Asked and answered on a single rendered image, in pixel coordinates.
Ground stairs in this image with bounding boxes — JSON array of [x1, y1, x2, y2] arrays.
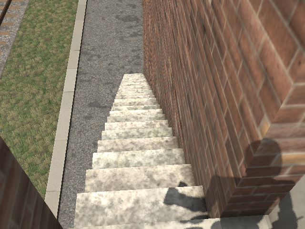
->
[[73, 73, 209, 228]]

